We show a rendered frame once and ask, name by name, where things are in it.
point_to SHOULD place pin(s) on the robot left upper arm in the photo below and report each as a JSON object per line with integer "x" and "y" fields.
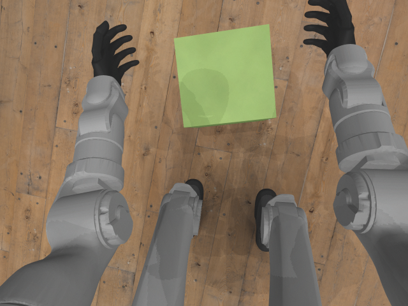
{"x": 84, "y": 231}

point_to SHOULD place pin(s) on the carton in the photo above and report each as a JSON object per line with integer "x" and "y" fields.
{"x": 226, "y": 77}

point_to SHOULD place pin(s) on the robot right upper arm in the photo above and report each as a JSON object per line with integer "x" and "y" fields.
{"x": 373, "y": 203}

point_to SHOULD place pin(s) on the robot left forearm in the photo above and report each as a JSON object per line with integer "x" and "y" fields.
{"x": 97, "y": 160}

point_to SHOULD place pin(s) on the robot right forearm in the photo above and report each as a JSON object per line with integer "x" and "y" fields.
{"x": 361, "y": 120}

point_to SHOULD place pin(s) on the left robot foot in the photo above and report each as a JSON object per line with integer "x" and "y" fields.
{"x": 197, "y": 186}

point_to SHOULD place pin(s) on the robot right hand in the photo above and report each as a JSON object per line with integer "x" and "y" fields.
{"x": 340, "y": 30}

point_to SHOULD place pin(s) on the robot left hand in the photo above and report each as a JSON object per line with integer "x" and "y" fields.
{"x": 105, "y": 61}

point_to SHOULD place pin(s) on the right robot thigh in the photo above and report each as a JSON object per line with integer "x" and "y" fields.
{"x": 293, "y": 279}

